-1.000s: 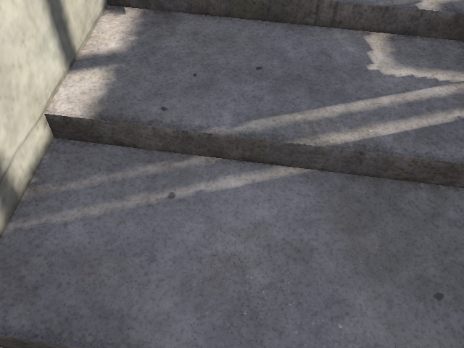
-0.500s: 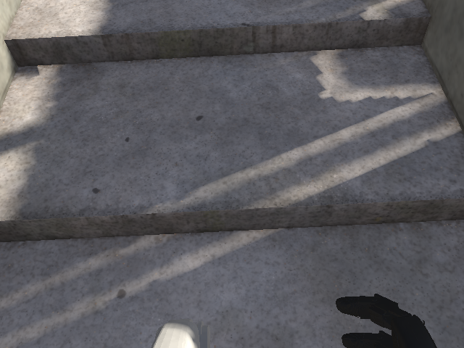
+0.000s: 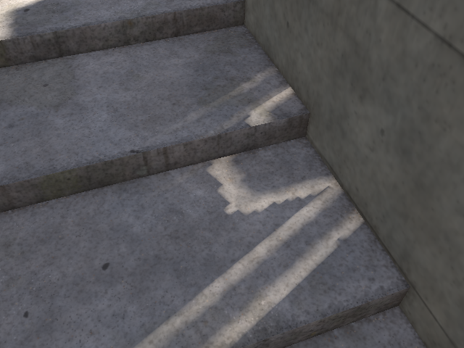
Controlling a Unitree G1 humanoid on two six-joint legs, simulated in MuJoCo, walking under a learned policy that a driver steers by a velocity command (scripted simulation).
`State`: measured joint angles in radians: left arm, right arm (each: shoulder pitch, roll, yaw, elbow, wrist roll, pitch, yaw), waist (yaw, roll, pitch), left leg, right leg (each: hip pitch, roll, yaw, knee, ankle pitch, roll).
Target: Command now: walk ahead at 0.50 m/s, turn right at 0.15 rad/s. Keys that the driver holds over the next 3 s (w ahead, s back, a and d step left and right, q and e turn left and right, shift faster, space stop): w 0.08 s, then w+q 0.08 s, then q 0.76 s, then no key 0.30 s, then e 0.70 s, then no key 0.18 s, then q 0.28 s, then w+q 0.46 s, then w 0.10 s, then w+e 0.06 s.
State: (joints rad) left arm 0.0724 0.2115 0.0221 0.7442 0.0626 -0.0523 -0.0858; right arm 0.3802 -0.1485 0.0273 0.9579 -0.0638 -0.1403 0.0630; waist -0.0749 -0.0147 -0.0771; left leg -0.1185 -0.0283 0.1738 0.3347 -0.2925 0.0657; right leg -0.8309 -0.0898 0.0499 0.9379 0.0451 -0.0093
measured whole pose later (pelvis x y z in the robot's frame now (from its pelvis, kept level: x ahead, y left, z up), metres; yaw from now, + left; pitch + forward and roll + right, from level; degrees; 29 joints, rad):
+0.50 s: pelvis +0.22 -0.03 +0.01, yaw +9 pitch +4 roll +0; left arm 0.24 0.24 0.12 0.80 0.06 -0.09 0.02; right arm 0.20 -0.22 -0.05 0.86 -0.03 -0.07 0.08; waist 0.00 0.00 -0.03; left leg -0.60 0.07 0.05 0.92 -0.25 -0.05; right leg -0.15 -0.03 -0.19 0.25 -0.17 -0.03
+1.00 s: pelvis +0.26 +0.03 +0.01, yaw +26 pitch +4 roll -4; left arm 0.18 0.29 0.10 0.72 0.02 0.00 0.04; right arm 0.22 -0.26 -0.06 0.72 -0.02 -0.08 0.05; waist -0.01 0.02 -0.03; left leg -0.32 -0.06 -0.12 0.42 -0.16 0.09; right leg -0.53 0.02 0.03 1.23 -0.38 0.17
